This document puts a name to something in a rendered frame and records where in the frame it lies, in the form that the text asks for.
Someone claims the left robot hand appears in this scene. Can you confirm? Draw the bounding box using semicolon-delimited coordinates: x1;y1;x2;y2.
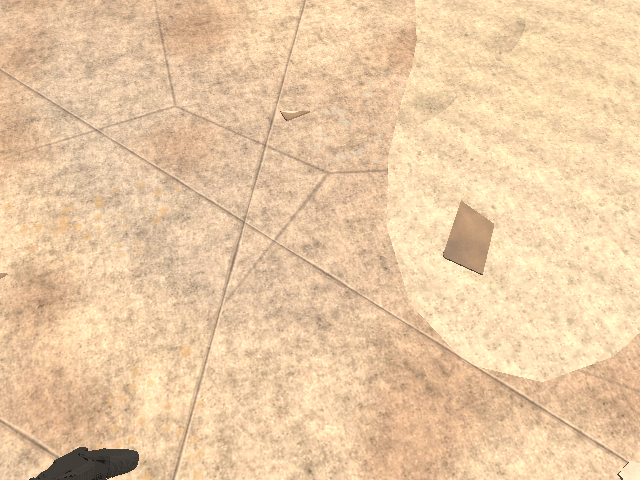
29;447;139;480

